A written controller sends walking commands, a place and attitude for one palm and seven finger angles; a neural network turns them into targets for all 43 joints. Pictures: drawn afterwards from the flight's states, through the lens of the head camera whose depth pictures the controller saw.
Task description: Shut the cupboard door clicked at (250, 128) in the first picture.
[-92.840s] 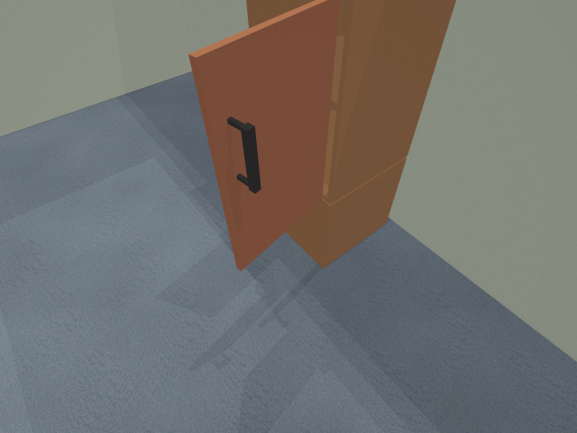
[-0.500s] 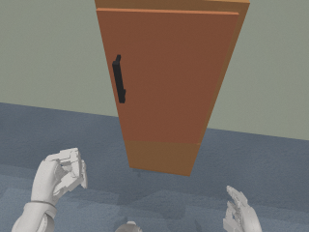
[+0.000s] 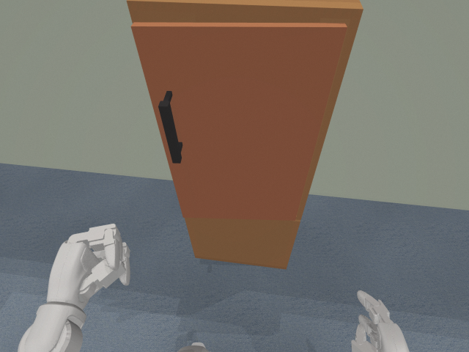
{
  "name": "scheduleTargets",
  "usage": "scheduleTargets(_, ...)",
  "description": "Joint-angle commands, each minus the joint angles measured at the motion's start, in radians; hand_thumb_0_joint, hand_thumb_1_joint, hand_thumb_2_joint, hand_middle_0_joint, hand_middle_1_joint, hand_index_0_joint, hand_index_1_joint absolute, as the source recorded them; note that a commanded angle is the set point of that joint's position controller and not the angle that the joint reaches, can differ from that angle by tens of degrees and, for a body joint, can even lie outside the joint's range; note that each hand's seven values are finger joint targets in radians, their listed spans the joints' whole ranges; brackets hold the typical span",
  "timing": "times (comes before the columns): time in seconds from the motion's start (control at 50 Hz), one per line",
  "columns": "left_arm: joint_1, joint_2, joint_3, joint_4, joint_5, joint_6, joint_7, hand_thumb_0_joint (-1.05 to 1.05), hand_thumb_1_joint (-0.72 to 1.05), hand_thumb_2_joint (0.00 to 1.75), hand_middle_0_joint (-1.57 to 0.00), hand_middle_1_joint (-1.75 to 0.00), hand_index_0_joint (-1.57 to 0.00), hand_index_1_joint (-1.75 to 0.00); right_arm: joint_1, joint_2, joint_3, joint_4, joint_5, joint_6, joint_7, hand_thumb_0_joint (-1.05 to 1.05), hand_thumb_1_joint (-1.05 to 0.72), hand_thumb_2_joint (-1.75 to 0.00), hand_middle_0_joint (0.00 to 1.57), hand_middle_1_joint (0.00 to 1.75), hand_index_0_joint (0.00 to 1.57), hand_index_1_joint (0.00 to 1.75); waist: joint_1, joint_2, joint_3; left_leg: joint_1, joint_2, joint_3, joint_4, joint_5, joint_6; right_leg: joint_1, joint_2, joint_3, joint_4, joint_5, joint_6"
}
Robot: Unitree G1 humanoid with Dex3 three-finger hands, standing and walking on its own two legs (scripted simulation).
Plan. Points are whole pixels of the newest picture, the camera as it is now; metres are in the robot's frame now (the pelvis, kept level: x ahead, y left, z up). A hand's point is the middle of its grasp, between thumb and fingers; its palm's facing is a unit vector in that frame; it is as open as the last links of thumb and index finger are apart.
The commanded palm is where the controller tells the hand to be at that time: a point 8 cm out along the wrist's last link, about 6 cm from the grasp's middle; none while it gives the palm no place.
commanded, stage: raise the hand and make a fist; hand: left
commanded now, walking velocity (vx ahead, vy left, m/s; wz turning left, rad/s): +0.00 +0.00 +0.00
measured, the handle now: (172, 128) +0.53 +0.17 +0.09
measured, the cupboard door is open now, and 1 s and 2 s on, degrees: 6 6 3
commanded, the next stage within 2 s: bring the fist close to the handle in 0.02 s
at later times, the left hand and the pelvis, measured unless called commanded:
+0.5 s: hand (152, 219) +0.30 +0.16 +0.09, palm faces -0.01 -1.00 -0.02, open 3.1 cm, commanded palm +0.28 +0.21 +0.09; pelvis +0.00 +0.00 +0.00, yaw +0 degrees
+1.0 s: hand (177, 169) +0.41 +0.14 +0.10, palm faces +0.01 -1.00 -0.01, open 3.1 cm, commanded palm +0.39 +0.19 +0.09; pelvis +0.00 +0.00 +0.00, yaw -1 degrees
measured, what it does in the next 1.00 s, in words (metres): stands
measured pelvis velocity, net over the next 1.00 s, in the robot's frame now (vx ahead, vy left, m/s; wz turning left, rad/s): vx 0.00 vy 0.00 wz -0.02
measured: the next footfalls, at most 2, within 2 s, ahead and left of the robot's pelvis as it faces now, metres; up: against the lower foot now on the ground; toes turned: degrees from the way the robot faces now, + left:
none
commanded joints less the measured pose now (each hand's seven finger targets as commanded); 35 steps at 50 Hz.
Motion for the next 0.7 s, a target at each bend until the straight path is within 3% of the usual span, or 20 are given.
scheduleTargets(0.0,-0.103,0.128,0.085,-0.223,-0.015,-0.071,-0.008,0.00,0.90,0.90,-1.30,-1.50,-1.30,-1.50,-0.078,-0.103,-0.041,-0.160,0.000,-0.058,-0.008,0.00,-0.90,-0.90,0.20,0.30,0.20,0.30,-0.003,-0.024,-0.133,0.205,-0.047,-0.030,-0.103,0.109,0.030,-0.066,0.020,0.066,-0.169,0.239,0.016)
scheduleTargets(0.1,-0.102,0.124,0.084,-0.225,-0.018,-0.066,-0.017,0.00,0.90,0.90,-1.30,-1.50,-1.30,-1.50,-0.076,-0.103,-0.040,-0.162,0.000,-0.050,-0.006,0.00,-0.90,-0.90,0.20,0.30,0.20,0.30,0.000,-0.013,-0.148,0.215,-0.048,-0.031,-0.099,0.145,0.030,-0.057,0.022,0.056,-0.151,0.303,0.015)
scheduleTargets(0.16,-0.243,0.119,0.061,-0.196,-0.009,-0.063,-0.010,0.00,0.90,0.90,-1.30,-1.50,-1.30,-1.50,-0.075,-0.105,-0.037,-0.144,-0.001,-0.047,-0.012,0.00,-0.90,-0.90,0.20,0.30,0.20,0.30,-0.026,-0.034,-0.126,0.203,-0.048,-0.039,-0.092,0.114,0.032,-0.093,0.024,0.056,-0.153,0.261,0.017)
scheduleTargets(0.24,-0.357,0.100,0.023,-0.150,0.009,-0.055,0.001,0.00,0.90,0.90,-1.30,-1.50,-1.30,-1.50,-0.073,-0.108,-0.036,-0.128,-0.001,-0.046,-0.016,0.00,-0.90,-0.90,0.20,0.30,0.20,0.30,-0.030,-0.038,-0.150,0.218,-0.047,-0.046,-0.095,0.103,0.033,-0.103,0.025,0.052,-0.148,0.239,0.013)
scheduleTargets(0.32,-0.405,0.093,0.020,-0.109,0.029,-0.034,0.024,0.00,0.90,0.90,-1.30,-1.50,-1.30,-1.50,-0.080,-0.104,-0.039,-0.123,-0.002,-0.037,-0.011,0.00,-0.90,-0.90,0.20,0.30,0.20,0.30,-0.013,-0.013,-0.216,0.258,-0.045,-0.040,-0.109,0.140,0.030,-0.073,0.022,0.047,-0.141,0.284,0.008)
scheduleTargets(0.36,-0.420,0.097,0.023,-0.068,0.042,-0.019,0.043,0.00,0.90,0.90,-1.30,-1.50,-1.30,-1.50,-0.084,-0.100,-0.038,-0.122,-0.002,-0.026,-0.007,0.00,-0.90,-0.90,0.20,0.30,0.20,0.30,-0.011,-0.034,-0.200,0.246,-0.045,-0.035,-0.113,0.148,0.030,-0.060,0.019,0.049,-0.148,0.300,0.010)
scheduleTargets(0.42,-0.541,0.104,0.035,0.004,0.051,-0.009,0.072,0.00,0.90,0.90,-1.30,-1.50,-1.30,-1.50,-0.090,-0.102,-0.035,-0.108,-0.003,-0.006,-0.003,0.00,-0.90,-0.90,0.20,0.30,0.20,0.30,-0.020,-0.062,-0.169,0.235,-0.044,-0.033,-0.125,0.116,0.028,-0.078,0.021,0.050,-0.162,0.267,0.011)
scheduleTargets(0.48,-0.608,0.122,0.063,0.056,0.059,-0.018,0.092,0.00,0.90,0.90,-1.30,-1.50,-1.30,-1.50,-0.086,-0.103,-0.041,-0.100,-0.005,0.008,0.000,0.00,-0.90,-0.90,0.20,0.30,0.20,0.30,-0.012,-0.071,-0.211,0.246,-0.045,-0.024,-0.124,0.144,0.028,-0.047,0.018,0.060,-0.165,0.302,0.011)
scheduleTargets(0.5,-0.607,0.102,0.045,0.072,0.063,-0.021,0.093,0.00,0.90,0.90,-1.30,-1.50,-1.30,-1.50,-0.088,-0.099,-0.042,-0.101,-0.005,0.012,0.002,0.00,-0.90,-0.90,0.20,0.30,0.20,0.30,-0.007,-0.036,-0.222,0.257,-0.046,-0.015,-0.124,0.155,0.027,-0.041,0.018,0.062,-0.164,0.319,0.010)
scheduleTargets(0.54,-0.674,0.124,0.052,0.116,0.072,-0.030,0.098,0.00,0.90,0.90,-1.30,-1.50,-1.30,-1.50,-0.079,-0.106,-0.041,-0.088,-0.005,0.021,0.003,0.00,-0.90,-0.90,0.20,0.30,0.20,0.30,-0.018,-0.042,-0.214,0.251,-0.045,-0.018,-0.121,0.160,0.028,-0.047,0.020,0.063,-0.164,0.322,0.009)
scheduleTargets(0.56,-0.711,0.101,0.028,0.131,0.074,-0.036,0.098,0.00,0.90,0.90,-1.30,-1.50,-1.30,-1.50,-0.081,-0.102,-0.042,-0.085,-0.005,0.024,0.005,0.00,-0.90,-0.90,0.20,0.30,0.20,0.30,-0.025,-0.028,-0.210,0.253,-0.046,-0.015,-0.121,0.151,0.028,-0.056,0.017,0.067,-0.167,0.320,0.011)
scheduleTargets(0.68,-0.863,0.109,0.032,0.272,0.078,-0.061,0.104,0.00,0.90,0.90,-1.30,-1.50,-1.30,-1.50,-0.054,-0.115,-0.052,-0.055,-0.002,0.045,0.008,0.00,-0.90,-0.90,0.20,0.30,0.20,0.30,-0.044,-0.068,-0.216,0.247,-0.043,-0.014,-0.117,0.139,0.030,-0.075,0.019,0.073,-0.176,0.321,0.015)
